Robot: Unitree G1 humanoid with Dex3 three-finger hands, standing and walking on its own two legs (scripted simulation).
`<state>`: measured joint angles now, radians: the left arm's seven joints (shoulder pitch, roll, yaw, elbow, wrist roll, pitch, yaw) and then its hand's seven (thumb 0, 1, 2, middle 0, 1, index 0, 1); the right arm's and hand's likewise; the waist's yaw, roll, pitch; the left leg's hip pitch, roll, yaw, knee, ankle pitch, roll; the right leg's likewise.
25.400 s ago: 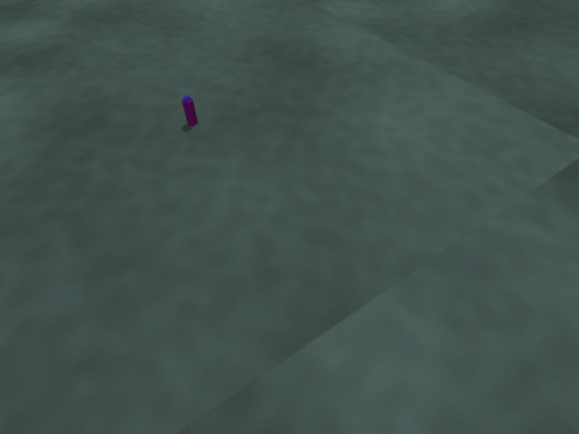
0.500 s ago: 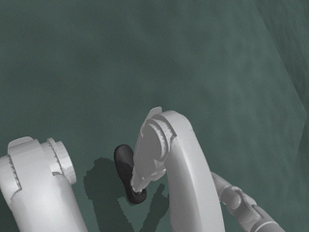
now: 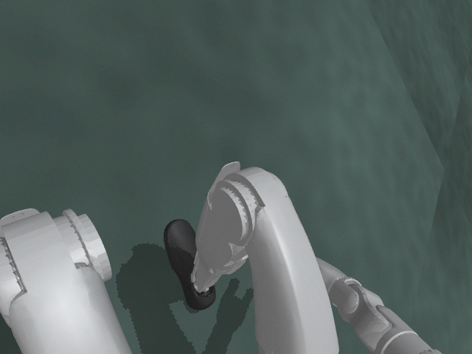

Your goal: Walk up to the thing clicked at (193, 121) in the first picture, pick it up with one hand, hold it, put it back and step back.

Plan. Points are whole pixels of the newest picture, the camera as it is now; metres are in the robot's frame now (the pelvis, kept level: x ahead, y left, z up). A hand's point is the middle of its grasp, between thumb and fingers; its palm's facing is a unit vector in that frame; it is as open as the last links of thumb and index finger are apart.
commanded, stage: loosen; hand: left
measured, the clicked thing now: out of the picture +0.44 +0.34 -0.19
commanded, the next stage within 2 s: open in 0.18 s
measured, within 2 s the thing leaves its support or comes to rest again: rests again in 0.06 s
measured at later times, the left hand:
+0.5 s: hand out of the picture +0.45 +0.35 -0.18, palm faces +0.56 -0.83 +0.00, open 9.7 cm
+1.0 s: hand out of the picture +0.44 +0.37 -0.17, palm faces +0.58 -0.81 +0.00, open 16.2 cm
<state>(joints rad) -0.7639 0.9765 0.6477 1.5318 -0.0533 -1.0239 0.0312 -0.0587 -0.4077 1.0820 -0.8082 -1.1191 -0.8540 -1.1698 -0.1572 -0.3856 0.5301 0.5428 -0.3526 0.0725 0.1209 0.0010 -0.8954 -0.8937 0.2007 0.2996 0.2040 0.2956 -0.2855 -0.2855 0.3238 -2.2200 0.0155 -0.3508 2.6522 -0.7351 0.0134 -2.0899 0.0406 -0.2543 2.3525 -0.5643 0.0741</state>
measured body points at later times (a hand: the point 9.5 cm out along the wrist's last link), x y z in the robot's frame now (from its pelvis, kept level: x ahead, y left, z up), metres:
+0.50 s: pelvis +0.00 +0.00 +0.00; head +0.24 +0.20 +0.32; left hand +0.41 +0.39 -0.18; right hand +0.16 -0.25 -0.03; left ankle +0.08 +0.12 -0.26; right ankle +0.15 -0.12 -0.26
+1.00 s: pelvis +0.00 +0.00 +0.00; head +0.24 +0.20 +0.32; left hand +0.40 +0.41 -0.16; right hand +0.16 -0.25 -0.03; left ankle +0.08 +0.12 -0.26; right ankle +0.15 -0.12 -0.26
